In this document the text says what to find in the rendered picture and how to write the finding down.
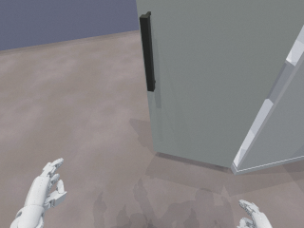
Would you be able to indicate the robot left hand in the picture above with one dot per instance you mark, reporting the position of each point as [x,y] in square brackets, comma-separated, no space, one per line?
[41,186]

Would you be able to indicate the handle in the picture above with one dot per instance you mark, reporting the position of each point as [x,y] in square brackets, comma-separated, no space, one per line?
[147,50]

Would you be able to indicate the robot right hand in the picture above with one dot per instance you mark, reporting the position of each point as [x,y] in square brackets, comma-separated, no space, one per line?
[259,220]

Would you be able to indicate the robot left forearm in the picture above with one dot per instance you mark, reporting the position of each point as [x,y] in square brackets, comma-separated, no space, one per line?
[31,216]

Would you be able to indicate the fridge door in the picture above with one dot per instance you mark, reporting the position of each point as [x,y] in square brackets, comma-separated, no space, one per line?
[215,62]

